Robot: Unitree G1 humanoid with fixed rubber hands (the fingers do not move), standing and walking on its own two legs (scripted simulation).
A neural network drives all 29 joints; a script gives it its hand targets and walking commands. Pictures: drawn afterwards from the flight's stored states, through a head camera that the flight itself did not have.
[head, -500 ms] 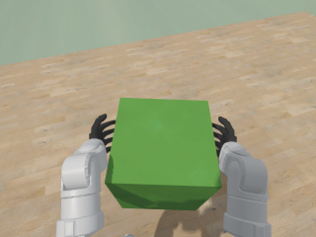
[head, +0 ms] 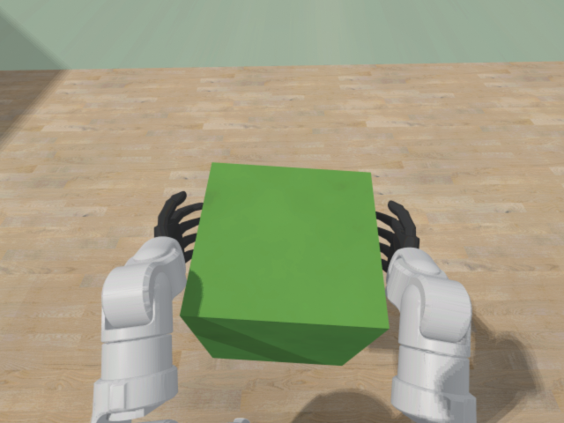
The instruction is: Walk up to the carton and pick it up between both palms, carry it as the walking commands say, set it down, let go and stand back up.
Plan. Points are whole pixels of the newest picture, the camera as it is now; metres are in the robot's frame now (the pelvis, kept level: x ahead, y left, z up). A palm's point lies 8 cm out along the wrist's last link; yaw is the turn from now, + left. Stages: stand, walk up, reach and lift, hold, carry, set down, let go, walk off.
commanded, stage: carry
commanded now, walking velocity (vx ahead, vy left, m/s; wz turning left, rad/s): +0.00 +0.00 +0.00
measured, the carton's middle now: (283, 274) +0.33 +0.02 +0.03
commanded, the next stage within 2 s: none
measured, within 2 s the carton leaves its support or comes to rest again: neither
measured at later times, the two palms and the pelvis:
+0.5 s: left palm (102, 314) +0.22 +0.21 +0.12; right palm (373, 297) +0.26 -0.09 +0.11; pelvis -0.07 +0.02 +0.01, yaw +5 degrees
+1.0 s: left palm (149, 322) +0.22 +0.16 +0.11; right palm (424, 318) +0.24 -0.14 +0.11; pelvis -0.08 -0.01 +0.01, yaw +3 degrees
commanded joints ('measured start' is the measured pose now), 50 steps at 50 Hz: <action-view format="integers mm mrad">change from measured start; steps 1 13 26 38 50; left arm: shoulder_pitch -540 -566 -615 -579 -546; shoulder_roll -762 -716 -796 -777 -789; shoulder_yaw -652 -623 -640 -599 -618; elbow -92 -110 -12 -4 -25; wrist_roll -185 -131 -177 -133 -147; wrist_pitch -2 -3 13 4 -21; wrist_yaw -38 -4 -39 -25 -38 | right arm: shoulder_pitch -601 -568 -636 -632 -599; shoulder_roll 699 713 720 749 773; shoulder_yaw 653 622 591 612 638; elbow -73 18 20 54 42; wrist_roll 197 235 184 222 239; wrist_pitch -7 -10 -9 -2 -25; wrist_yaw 8 29 21 44 50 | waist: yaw -49 -54 -50 -47 -48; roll -314 140 -37 -54 -85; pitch -362 -465 -378 -376 -407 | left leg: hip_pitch -57 497 262 240 303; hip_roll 38 311 174 150 138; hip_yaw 53 -180 -50 -17 17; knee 300 -210 -318 -287 -215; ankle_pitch -317 637 -97 -100 34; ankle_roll -35 126 30 6 -4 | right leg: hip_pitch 227 -61 84 66 59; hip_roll -438 -75 -98 -127 -142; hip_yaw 369 -17 63 104 126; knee -303 66 -202 -275 -297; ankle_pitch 425 -172 -6 -79 -12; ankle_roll -182 60 -30 -47 -46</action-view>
